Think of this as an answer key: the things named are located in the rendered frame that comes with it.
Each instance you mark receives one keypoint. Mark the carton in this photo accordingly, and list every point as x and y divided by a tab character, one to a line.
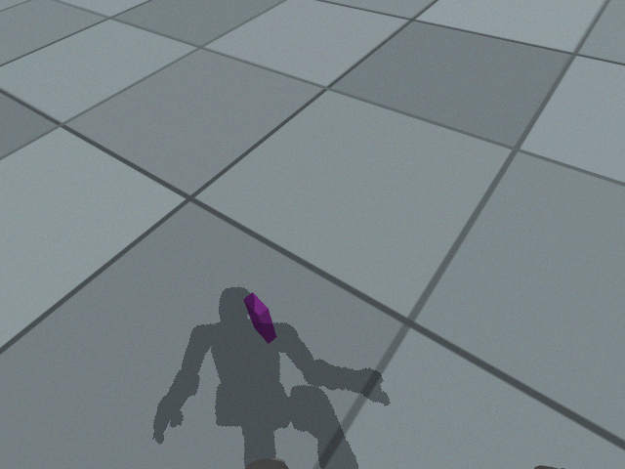
260	316

